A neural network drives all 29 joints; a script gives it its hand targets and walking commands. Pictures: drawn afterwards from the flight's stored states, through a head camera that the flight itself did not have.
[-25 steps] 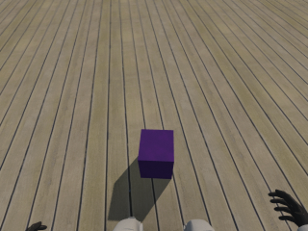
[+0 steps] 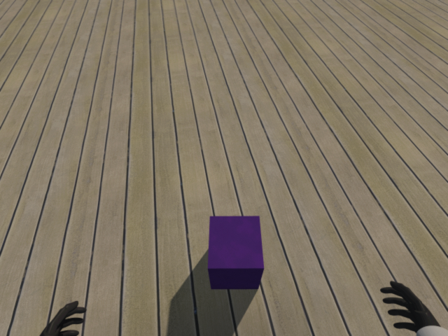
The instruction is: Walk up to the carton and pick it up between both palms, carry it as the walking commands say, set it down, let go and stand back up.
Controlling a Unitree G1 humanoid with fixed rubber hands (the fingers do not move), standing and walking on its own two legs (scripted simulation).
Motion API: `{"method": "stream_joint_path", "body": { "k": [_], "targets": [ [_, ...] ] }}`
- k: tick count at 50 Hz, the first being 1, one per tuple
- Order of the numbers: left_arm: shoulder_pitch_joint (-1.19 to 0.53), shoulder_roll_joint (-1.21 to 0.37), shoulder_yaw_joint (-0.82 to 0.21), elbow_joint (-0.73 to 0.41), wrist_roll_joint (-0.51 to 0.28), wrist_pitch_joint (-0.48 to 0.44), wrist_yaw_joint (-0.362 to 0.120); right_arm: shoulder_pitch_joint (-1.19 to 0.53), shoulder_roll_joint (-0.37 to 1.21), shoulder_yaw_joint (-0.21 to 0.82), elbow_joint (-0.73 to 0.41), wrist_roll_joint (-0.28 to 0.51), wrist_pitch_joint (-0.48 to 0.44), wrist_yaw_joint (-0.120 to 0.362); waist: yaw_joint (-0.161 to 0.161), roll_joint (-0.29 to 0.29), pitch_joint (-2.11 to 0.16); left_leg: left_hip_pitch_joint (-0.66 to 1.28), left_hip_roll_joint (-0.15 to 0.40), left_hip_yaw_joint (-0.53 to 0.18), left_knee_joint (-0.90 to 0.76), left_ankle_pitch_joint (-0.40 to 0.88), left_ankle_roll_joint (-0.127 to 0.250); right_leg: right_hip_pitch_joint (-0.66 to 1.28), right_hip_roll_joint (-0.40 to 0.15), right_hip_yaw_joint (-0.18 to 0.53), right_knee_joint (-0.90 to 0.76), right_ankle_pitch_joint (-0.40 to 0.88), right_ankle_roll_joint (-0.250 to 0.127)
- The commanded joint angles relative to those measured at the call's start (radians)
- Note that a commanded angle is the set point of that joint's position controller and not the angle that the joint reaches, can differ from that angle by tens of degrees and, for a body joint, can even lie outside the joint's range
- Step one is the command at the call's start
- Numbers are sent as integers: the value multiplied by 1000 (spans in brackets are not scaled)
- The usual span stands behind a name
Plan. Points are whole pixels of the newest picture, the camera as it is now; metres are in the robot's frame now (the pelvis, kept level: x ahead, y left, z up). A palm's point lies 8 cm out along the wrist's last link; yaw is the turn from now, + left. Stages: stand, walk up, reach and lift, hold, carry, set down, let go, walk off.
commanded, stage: walk up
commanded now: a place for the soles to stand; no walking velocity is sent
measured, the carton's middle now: (234, 253) +0.52 +0.00 -0.63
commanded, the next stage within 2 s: none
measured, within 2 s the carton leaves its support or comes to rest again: neither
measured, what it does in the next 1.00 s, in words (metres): lifts its right foot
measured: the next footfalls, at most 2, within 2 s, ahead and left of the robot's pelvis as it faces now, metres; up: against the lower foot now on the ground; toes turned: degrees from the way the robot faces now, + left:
right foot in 1.14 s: +0.22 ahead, -0.12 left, +0.00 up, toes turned +10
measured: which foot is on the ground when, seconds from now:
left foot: down 0.00-1.00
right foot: down 0.00-0.88, up 0.90-1.00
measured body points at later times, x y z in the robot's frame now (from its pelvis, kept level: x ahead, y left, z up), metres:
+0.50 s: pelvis +0.01 +0.00 +0.03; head +0.03 +0.00 +0.48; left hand +0.14 +0.32 -0.09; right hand +0.11 -0.33 -0.08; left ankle +0.01 +0.11 -0.72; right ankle -0.01 -0.16 -0.72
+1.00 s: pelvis +0.06 +0.02 +0.01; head +0.09 +0.04 +0.46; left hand +0.13 +0.36 -0.10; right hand +0.15 -0.32 -0.07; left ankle +0.06 +0.13 -0.72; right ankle +0.04 -0.13 -0.66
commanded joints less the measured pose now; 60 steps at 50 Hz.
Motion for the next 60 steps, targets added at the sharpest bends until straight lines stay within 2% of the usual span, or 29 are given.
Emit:
{"method": "stream_joint_path", "body": {
  "k": [1,16,32,33,34,35,36,37,38,39,40,41,42,43,44,45,46,47,48,50,51,53,54,55,56,57,58,59,60],
  "targets": [
    [-29,194,62,15,-1,-10,5,-5,-222,-63,21,5,-7,-10,-27,74,-194,153,150,-121,-194,708,42,58,-57,37,-86,417,-78],
    [-168,147,58,272,18,-4,0,-148,-171,-60,259,-5,-7,-3,-21,10,-143,187,129,-50,-404,451,49,163,-87,35,-321,397,-72],
    [-187,128,62,320,24,-6,10,-125,-136,-70,344,-14,-15,-3,-32,-14,-120,209,121,-34,-463,358,34,158,-84,56,-390,364,-76],
    [-85,129,87,279,52,-9,2,-24,-159,-105,307,-39,-15,11,-32,-13,-175,182,71,-13,-390,-71,69,193,-54,25,-324,-21,-128],
    [-51,151,105,265,60,-5,-2,-41,-151,-106,278,-55,-9,24,-10,-44,-98,64,86,-58,-367,-218,83,147,-84,92,-315,-207,-162],
    [-11,167,117,248,61,-2,-5,-80,-145,-107,237,-60,-4,36,19,-71,-19,-64,82,-68,-316,-254,81,136,-120,167,-345,-304,-194],
    [39,196,129,236,61,-3,-6,-123,-125,-108,191,-61,-3,46,53,-135,41,-210,48,-20,-216,-205,56,191,-179,263,-427,-366,-234],
    [91,232,140,232,65,-9,0,-161,-103,-109,148,-62,-1,53,82,-217,77,-323,3,31,-56,-108,33,246,-278,392,-535,-384,-294],
    [107,247,146,216,78,-17,10,-167,-110,-110,111,-71,1,54,88,-207,100,-389,46,-62,72,-129,24,238,-350,474,-567,-308,-342],
    [66,242,148,180,80,-27,16,-119,-117,-116,95,-65,-2,59,47,-170,80,-382,96,-126,70,-103,17,239,-367,436,-547,-218,-343],
    [28,229,145,146,79,-32,14,-80,-126,-119,86,-61,-10,64,21,-153,49,-331,119,-120,5,-86,12,232,-357,362,-519,-138,-320],
    [0,219,139,119,76,-33,8,-31,-132,-123,86,-58,-19,69,-1,-166,17,-229,115,-86,-88,-47,15,196,-316,269,-478,-88,-280],
    [-46,209,129,94,70,-30,-1,50,-132,-130,107,-57,-25,70,-50,-163,-19,-27,74,-20,-196,49,25,81,-251,170,-407,-71,-237],
    [-74,182,114,82,64,-21,-10,165,-143,-145,145,-57,-28,65,-112,-102,-73,247,5,39,-257,121,29,-89,-175,77,-271,-92,-195],
    [-53,109,89,66,55,-16,-19,245,-206,-166,156,-55,-29,54,-144,149,-91,372,71,-132,-405,-53,53,-219,-41,-62,15,-88,-136],
    [-77,71,72,10,39,-15,-20,290,-301,-185,124,-57,-33,39,-187,350,-67,397,306,-561,-548,-161,187,-435,126,-9,282,-218,-92],
    [-104,122,91,-26,51,-8,-11,276,-285,-175,94,-61,-32,18,-175,121,-31,326,379,-571,-521,-68,269,-439,81,164,410,-234,-98],
    [-51,142,99,-20,40,-5,-14,239,-261,-160,70,-58,-30,5,-127,48,-12,286,375,-492,-479,11,279,-418,60,187,449,-179,-96],
    [23,144,98,-4,37,-4,-19,199,-246,-153,46,-57,-31,-5,-88,57,-8,284,344,-404,-463,81,267,-394,28,186,419,-118,-93],
    [79,147,92,13,45,-2,-23,134,-205,-130,8,-47,-27,-10,-61,116,5,224,307,-268,-449,299,246,-322,0,153,294,-94,-73],
    [77,136,86,16,48,4,-24,129,-188,-119,-2,-45,-27,-11,-61,128,9,188,304,-223,-431,425,246,-271,-4,134,222,-85,-64],
    [67,108,75,25,45,13,-23,81,-162,-96,-25,-39,-30,-11,-39,144,-17,98,266,-106,-366,626,202,-96,-14,64,37,9,-58],
    [64,101,74,41,40,15,-23,55,-163,-90,-23,-32,-28,-8,-29,156,-35,70,243,-71,-318,665,175,-13,2,26,-51,94,-62],
    [58,109,79,53,38,13,-19,43,-169,-82,-17,-21,-26,-4,-16,132,-59,31,223,-51,-258,647,135,91,11,23,-157,238,-74],
    [41,135,83,64,42,13,-15,43,-163,-71,-9,-9,-25,0,-7,87,-81,-6,194,-44,-221,575,78,173,-3,56,-248,411,-83],
    [21,179,87,68,43,12,-11,59,-139,-54,-5,-2,-29,3,-13,16,-131,-26,152,-29,-200,440,28,241,-80,119,-252,562,-97],
    [-51,205,83,55,26,14,-10,116,-133,-48,28,9,-21,0,-46,-30,-170,83,76,-22,-213,177,-2,117,-183,245,-288,514,-159],
    [-74,198,76,67,12,15,-10,118,-166,-54,70,11,-6,-10,-32,-45,-150,174,59,-64,-231,102,7,19,-182,258,-278,441,-194],
    [-100,180,67,83,9,15,-11,99,-175,-50,90,3,-2,-15,-32,-67,-110,175,84,-69,-284,151,18,3,-154,220,-264,453,-169]
  ]
}}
